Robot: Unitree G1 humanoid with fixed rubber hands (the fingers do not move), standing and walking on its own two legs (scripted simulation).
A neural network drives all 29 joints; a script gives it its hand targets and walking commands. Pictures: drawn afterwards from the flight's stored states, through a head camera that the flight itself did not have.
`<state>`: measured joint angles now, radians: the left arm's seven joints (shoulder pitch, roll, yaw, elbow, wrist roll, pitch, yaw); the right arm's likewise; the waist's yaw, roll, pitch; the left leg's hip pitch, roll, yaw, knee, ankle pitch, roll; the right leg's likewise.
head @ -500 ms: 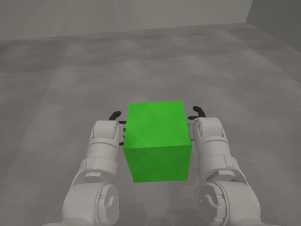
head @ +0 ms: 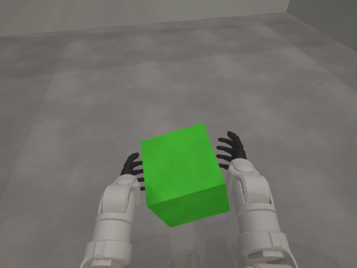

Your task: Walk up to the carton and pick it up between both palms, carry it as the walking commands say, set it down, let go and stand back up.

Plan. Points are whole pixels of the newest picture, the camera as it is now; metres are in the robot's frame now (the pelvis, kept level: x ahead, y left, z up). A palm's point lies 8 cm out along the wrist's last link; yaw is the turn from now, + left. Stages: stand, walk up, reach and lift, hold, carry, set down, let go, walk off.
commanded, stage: carry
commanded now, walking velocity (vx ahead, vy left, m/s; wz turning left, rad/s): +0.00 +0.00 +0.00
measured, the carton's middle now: (186, 176) +0.37 +0.00 -0.02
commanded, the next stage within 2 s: none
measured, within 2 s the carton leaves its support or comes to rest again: neither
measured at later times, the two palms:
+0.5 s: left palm (131, 168) +0.36 +0.14 +0.03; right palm (232, 161) +0.37 -0.11 +0.05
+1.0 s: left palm (128, 168) +0.35 +0.15 +0.04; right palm (234, 159) +0.37 -0.11 +0.06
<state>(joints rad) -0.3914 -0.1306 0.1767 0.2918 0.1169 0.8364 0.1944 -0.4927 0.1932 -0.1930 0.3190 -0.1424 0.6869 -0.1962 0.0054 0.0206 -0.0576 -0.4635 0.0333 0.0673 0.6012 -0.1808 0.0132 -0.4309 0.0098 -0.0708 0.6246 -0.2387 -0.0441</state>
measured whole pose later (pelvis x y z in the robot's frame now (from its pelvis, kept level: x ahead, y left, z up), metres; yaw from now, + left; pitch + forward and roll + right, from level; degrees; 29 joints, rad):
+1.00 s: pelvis +0.06 +0.01 +0.01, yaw +0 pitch +3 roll +0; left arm -0.31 -0.17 0.21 0.38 0.24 0.74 0.12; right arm -0.40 0.19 -0.19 0.42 -0.24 0.72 -0.13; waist -0.02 0.00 -0.16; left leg -0.35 0.01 0.08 0.55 -0.25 0.03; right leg -0.31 -0.02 -0.07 0.56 -0.30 -0.02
